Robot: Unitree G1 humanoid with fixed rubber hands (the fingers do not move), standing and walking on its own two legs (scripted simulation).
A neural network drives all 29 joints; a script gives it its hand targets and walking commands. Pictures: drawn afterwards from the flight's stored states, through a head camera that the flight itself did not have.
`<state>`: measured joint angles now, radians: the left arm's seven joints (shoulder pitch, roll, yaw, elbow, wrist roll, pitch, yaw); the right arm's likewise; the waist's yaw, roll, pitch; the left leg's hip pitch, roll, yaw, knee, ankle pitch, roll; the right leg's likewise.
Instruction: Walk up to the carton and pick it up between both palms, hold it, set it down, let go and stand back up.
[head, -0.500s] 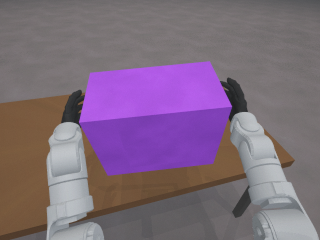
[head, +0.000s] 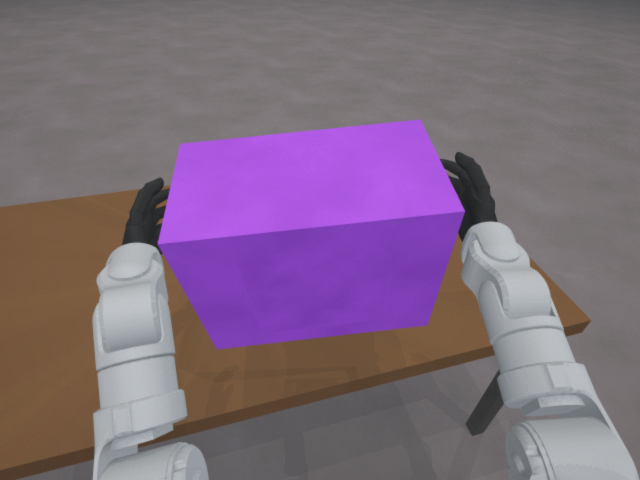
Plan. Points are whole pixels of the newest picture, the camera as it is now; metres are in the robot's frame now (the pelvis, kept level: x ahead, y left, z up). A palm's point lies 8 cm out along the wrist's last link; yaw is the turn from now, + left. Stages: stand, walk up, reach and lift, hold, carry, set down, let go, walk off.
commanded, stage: hold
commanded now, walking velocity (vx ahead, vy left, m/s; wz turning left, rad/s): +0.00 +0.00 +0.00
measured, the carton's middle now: (312, 241) +0.39 +0.01 +0.14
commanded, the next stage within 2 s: none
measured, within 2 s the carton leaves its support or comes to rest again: neither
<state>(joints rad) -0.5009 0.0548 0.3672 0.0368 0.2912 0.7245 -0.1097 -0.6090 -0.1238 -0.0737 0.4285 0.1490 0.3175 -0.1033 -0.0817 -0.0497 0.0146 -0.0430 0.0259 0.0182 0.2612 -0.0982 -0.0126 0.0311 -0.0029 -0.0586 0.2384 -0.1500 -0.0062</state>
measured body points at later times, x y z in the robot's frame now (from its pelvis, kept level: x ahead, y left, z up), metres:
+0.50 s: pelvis +0.00 +0.00 +0.00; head -0.04 +0.03 +0.45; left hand +0.36 +0.21 +0.17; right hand +0.37 -0.18 +0.19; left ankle +0.04 +0.13 -0.75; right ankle +0.00 -0.11 -0.75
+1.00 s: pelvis +0.00 +0.00 +0.00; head -0.04 +0.02 +0.45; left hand +0.37 +0.20 +0.17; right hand +0.37 -0.18 +0.19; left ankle +0.04 +0.13 -0.75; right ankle +0.00 -0.11 -0.75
